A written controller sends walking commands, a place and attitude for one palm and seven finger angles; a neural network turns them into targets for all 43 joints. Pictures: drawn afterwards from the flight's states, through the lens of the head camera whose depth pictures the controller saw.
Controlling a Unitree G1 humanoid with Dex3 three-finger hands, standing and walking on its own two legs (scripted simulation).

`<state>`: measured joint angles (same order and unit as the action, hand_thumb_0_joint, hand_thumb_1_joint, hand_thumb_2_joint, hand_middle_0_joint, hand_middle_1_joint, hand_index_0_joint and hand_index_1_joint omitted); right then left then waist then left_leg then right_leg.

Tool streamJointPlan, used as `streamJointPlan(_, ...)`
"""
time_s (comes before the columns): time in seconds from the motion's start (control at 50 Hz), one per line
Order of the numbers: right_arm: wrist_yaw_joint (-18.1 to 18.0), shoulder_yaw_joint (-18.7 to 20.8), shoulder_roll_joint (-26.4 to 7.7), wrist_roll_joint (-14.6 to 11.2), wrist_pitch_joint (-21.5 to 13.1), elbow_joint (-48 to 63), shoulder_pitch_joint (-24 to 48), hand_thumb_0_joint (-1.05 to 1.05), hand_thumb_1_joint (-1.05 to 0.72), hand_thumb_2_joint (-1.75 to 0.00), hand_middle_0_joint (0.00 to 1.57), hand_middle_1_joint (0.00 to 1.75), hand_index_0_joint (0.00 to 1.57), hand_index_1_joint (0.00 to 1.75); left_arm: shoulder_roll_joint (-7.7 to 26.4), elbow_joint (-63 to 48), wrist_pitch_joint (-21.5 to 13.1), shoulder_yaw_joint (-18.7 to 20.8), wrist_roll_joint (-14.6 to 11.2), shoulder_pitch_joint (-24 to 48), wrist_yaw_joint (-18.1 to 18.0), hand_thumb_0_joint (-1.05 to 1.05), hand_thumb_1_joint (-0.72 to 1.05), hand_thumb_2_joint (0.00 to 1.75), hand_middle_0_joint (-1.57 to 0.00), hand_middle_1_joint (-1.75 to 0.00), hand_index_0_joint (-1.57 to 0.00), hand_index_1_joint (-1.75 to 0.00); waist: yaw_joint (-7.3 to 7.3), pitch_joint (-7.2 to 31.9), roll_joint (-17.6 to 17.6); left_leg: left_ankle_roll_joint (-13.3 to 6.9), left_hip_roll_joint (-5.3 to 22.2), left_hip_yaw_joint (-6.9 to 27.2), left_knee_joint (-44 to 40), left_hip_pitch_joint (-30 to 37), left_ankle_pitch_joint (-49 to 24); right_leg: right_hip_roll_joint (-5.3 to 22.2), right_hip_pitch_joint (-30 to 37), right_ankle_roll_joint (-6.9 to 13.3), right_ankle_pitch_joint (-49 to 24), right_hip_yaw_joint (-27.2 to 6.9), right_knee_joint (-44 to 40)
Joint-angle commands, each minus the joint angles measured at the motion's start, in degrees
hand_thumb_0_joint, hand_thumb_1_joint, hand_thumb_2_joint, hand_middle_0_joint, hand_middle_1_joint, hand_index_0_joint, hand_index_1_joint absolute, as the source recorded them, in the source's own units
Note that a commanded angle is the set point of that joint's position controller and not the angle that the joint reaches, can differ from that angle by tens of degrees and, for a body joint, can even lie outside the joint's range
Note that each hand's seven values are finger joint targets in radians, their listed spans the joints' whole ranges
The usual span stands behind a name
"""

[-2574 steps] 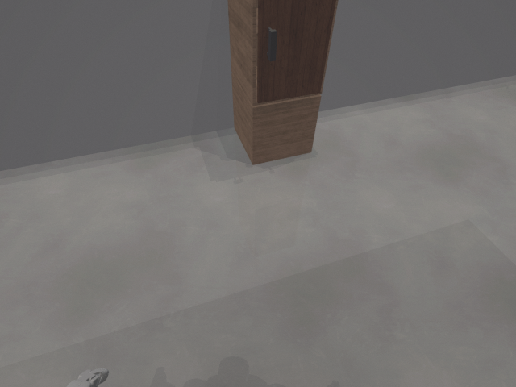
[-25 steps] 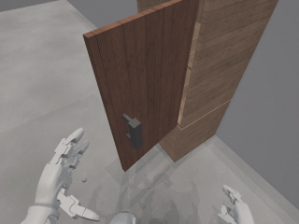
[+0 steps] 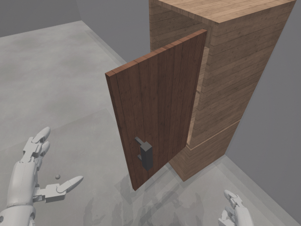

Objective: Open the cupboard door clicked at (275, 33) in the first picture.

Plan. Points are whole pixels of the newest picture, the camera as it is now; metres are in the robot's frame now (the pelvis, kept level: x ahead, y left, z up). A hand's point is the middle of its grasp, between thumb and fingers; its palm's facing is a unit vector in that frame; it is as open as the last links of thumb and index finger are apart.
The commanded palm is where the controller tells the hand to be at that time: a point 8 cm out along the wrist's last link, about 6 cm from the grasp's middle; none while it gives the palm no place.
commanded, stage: draw the hand back to the body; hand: left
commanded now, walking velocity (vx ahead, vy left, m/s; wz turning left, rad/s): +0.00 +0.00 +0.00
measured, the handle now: (142, 152) +0.36 +0.07 -0.04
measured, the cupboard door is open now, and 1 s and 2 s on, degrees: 100 100 100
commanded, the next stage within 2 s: step back with the hand held close in 0.68 s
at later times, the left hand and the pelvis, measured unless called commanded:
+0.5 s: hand (37, 153) +0.21 +0.25 +0.17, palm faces +0.45 -0.80 -0.40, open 7.7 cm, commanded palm +0.16 +0.29 +0.19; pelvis +0.01 -0.01 +0.02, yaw -1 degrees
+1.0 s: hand (38, 152) +0.21 +0.24 +0.18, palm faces +0.37 -0.78 -0.50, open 7.4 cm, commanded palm +0.15 +0.28 +0.20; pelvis +0.00 -0.01 +0.02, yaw -1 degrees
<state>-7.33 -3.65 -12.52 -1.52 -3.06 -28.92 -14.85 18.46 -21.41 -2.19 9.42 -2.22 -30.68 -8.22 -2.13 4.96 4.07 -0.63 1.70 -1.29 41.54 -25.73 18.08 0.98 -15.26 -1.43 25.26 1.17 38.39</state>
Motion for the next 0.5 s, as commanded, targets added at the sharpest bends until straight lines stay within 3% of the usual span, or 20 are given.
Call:
streamJointPlan(0.0,-0.51,2.92,-6.31,0.55,-4.21,8.04,7.97,0.0,-0.9,-0.9,0.2,0.3,0.2,0.3,9.77,-11.75,-3.66,8.9,-0.14,5.03,-1.35,0.0,0.41,0.69,-0.18,-0.3,-0.18,-0.3,-0.28,1.37,-2.13,-0.56,-0.17,1.25,-10.38,14.24,-8.32,-1.43,-4.98,1.88,-14.13,1.97,-10.71)
streamJointPlan(0.1,0.14,3.21,-6.16,0.78,-4.47,6.25,9.04,0.0,-0.9,-0.9,0.2,0.3,0.2,0.3,11.75,-12.01,-4.06,13.36,-0.54,5.19,-1.1,0.0,0.58,0.76,-0.19,-0.3,-0.19,-0.3,-1.13,1.13,-1.49,-0.47,-0.26,0.31,-12.56,17.14,-13.85,-1.31,-0.29,1.88,-19.81,1.88,-12.86)
streamJointPlan(0.16,0.59,3.33,-5.87,0.83,-4.82,5.57,9.14,0.0,-0.9,-0.9,0.2,0.3,0.2,0.3,11.72,-14.21,-4.61,14.51,-0.64,6.51,-1.0,0.0,0.69,0.81,-0.19,-0.3,-0.19,-0.3,-1.02,1.61,1.54,-0.23,-0.15,0.07,-13.79,19.23,-16.76,-1.18,1.2,1.86,-21.66,1.96,-13.35)
streamJointPlan(0.24,0.83,3.81,-6.11,0.93,-4.97,4.7,9.62,0.0,-0.9,-0.9,0.2,0.3,0.2,0.3,13.11,-14.15,-4.77,17.09,-1.11,8.63,-0.97,0.0,0.83,0.87,-0.2,-0.3,-0.2,-0.3,-1.03,0.97,-0.74,-0.35,-0.07,-0.37,-14.89,20.57,-17.91,-1.34,2.41,1.64,-23.36,1.87,-15.07)
streamJointPlan(0.28,0.95,4.06,-6.15,1.03,-4.99,4.27,9.7,0.0,-0.9,-0.9,0.2,0.3,0.2,0.3,13.94,-14.26,-5.06,18.68,-1.05,9.69,-1.02,0.0,0.9,0.9,-0.2,-0.3,-0.2,-0.3,-1.21,1.53,0.14,-0.33,-0.17,-0.78,-15.21,21.56,-19.24,-1.41,3.27,1.63,-24.62,1.86,-15.53)
streamJointPlan(0.32,1.29,4.2,-6.12,0.93,-4.59,3.91,9.88,0.0,-0.9,-0.9,0.2,0.3,0.2,0.3,10.04,-9.59,-4.51,15.74,-1.34,7.11,-0.27,0.0,0.9,0.9,-0.2,-0.3,-0.2,-0.3,-0.78,-1.13,-2.31,-0.4,-0.01,-1.05,-15.64,21.32,-18.48,-1.37,2.79,1.33,-24.49,1.96,-16.29)
streamJointPlan(0.34,1.51,4.36,-6.37,0.86,-4.29,3.82,9.74,0.0,-0.9,-0.9,0.2,0.3,0.2,0.3,9.22,-8.8,-4.17,14.94,-1.39,7.04,0.04,0.0,0.9,0.9,-0.2,-0.3,-0.2,-0.3,-0.66,-1.52,-1.23,-0.37,0.03,-1.07,-16.09,21.52,-18.1,-1.39,2.72,1.24,-23.8,1.89,-16.58)
streamJointPlan(0.42,1.66,4.85,-6.69,0.97,-3.67,4.12,10.58,0.0,-0.9,-0.9,0.2,0.3,0.2,0.3,9.85,-9.33,-4.22,14.63,-1.49,9.08,0.47,0.0,0.9,0.9,-0.2,-0.3,-0.2,-0.3,-0.78,-1.28,-3.73,-0.68,-0.14,-1.34,-17.09,22.26,-16.43,-1.35,3.63,1.06,-23.16,1.61,-17.95)
streamJointPlan(0.48,1.34,4.79,-6.39,1.34,-4.21,3.92,10.92,0.0,-0.9,-0.9,0.2,0.3,0.2,0.3,12.39,-12.6,-5.11,16.65,-1.04,10.66,0.05,0.0,0.9,0.9,-0.2,-0.3,-0.2,-0.3,-1.33,1.25,-0.64,-0.81,-0.69,-1.68,-17.15,23.66,-17.46,-1.25,5.1,1.24,-24.42,1.34,-18.19)
